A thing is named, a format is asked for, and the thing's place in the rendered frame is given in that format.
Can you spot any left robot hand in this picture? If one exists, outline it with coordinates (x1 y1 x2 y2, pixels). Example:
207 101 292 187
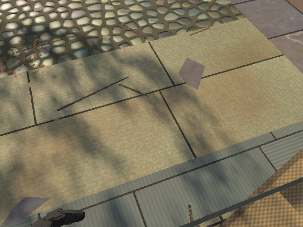
31 208 85 227

